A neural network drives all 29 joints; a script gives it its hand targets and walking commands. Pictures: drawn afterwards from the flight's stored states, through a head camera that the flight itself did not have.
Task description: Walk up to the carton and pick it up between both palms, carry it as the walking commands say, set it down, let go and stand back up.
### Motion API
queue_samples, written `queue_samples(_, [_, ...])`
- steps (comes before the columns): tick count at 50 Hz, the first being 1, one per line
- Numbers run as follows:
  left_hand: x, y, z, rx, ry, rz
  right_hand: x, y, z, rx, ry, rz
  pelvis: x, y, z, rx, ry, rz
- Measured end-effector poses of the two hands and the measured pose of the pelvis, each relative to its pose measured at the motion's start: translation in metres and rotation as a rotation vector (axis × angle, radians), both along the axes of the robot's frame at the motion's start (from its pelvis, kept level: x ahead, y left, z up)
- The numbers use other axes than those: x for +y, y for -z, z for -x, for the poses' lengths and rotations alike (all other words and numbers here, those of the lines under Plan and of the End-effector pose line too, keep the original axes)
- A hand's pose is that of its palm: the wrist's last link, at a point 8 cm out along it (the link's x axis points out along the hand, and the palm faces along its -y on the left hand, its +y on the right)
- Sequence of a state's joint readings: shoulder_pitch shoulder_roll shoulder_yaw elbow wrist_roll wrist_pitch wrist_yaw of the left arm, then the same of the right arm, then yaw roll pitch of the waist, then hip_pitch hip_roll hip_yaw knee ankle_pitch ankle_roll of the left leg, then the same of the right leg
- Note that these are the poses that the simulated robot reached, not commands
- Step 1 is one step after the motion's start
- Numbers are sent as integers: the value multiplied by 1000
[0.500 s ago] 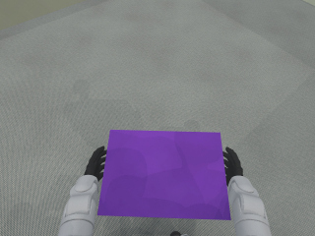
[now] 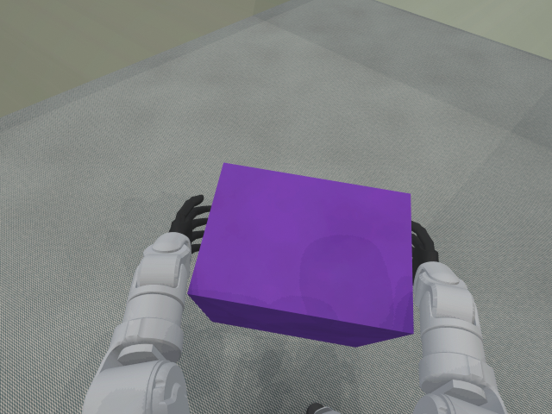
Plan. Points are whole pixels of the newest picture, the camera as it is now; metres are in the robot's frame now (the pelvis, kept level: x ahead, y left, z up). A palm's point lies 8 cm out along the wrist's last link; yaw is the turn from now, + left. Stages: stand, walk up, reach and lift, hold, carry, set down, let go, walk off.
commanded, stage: reach and lift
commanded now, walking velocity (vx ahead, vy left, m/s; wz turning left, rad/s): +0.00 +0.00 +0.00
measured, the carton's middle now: (297, 266) +0.36 -0.07 -0.04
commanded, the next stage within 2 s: none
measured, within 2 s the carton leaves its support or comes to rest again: neither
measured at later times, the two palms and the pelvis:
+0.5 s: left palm (173, 223) +0.40 +0.11 +0.07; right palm (426, 229) +0.34 -0.26 +0.06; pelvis +0.07 -0.04 +0.03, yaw +4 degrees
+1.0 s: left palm (125, 256) +0.34 +0.17 +0.08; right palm (397, 244) +0.32 -0.20 +0.06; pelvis +0.07 +0.00 +0.03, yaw +4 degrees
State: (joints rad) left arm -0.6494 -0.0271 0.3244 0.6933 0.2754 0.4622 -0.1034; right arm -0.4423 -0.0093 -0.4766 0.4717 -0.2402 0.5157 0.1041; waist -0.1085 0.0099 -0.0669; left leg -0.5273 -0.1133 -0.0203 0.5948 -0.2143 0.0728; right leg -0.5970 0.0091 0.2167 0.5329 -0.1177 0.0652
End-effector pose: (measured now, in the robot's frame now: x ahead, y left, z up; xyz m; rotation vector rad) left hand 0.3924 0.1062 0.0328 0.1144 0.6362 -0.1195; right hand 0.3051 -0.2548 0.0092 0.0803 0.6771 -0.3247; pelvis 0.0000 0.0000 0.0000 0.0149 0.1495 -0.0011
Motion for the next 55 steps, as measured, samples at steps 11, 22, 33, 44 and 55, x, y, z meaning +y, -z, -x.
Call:
queue_samples(11, [25, 7, 32, 35, -128, -12, 16, -17, -32, 7, -116, -17, -20, -11, -17, -91, -58, 2])
queue_samples(22, [14, -33, -5, 11, -82, -13, 8, -38, -41, -7, -76, -2, -42, -23, -59, -135, -86, 13])
queue_samples(33, [25, -15, 23, 36, -141, 89, 17, -59, -33, 1, -57, 12, -40, -30, -84, -175, -36, 25])
queue_samples(44, [71, -30, 53, 16, -211, 11, 62, -48, -28, -18, -141, -28, -9, -29, -72, -201, -73, 21])
queue_samples(55, [42, -32, 56, 1, -189, 69, 33, -64, -8, -36, -129, 41, -9, -27, -64, -270, -44, 11])
